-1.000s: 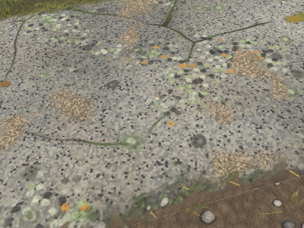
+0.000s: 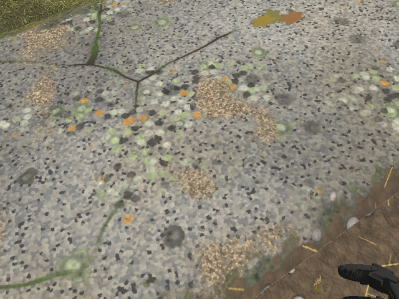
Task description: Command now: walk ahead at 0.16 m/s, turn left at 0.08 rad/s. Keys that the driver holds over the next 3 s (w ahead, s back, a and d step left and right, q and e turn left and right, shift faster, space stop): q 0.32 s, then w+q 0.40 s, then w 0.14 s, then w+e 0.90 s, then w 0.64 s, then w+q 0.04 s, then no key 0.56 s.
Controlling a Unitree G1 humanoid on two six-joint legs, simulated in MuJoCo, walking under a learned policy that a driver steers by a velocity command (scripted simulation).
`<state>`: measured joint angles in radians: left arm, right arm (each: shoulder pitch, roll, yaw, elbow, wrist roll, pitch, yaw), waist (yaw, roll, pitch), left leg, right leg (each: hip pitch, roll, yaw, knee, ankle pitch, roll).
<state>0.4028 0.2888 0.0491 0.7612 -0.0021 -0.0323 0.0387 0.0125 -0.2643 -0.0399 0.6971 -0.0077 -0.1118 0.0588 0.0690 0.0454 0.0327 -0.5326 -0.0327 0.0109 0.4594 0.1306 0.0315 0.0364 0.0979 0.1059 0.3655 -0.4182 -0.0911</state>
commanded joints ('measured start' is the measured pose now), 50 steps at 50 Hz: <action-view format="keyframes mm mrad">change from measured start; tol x32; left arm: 1 -40 126 28 -61 14 -7 -2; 50 -77 160 39 -61 -58 -81 -38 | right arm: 1 201 -162 -51 -2 -12 -22 -12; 43 -50 -59 -24 -167 36 70 1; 50 397 -189 -68 -32 7 47 -43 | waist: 1 -143 -121 -196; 50 -204 110 -223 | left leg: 1 389 36 -31 -37 190 92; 3 904 433 -618 21 569 400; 7 352 270 -438 -184 -162 257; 21 -32 42 -389 -24 -778 68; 27 -309 24 -136 685 -400 -56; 34 -335 73 -106 560 -235 -98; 46 405 -13 77 13 -273 87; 48 994 436 -608 -49 -438 282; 50 798 413 -500 -151 -437 233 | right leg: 1 -63 -174 18 354 943 22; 3 -544 11 27 939 -239 161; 20 -204 -62 -69 150 163 120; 23 -121 -503 575 -195 -349 -118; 39 -61 -382 -96 -232 237 -72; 46 -129 -347 -193 149 825 -25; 48 -734 -112 -153 812 -144 87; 50 -860 -160 23 944 -72 68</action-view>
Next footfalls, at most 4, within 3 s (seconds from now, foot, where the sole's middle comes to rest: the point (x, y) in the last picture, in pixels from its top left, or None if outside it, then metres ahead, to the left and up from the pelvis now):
0.02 left None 0.20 0.10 -0.77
0.42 right None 0.22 -0.13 -0.77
0.94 left None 0.32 0.22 -0.77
1.44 right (193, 226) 0.71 0.14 -0.77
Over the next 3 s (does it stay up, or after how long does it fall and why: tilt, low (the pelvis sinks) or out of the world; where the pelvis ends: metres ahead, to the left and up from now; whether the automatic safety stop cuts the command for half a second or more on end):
stays up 1.23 0.23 0.01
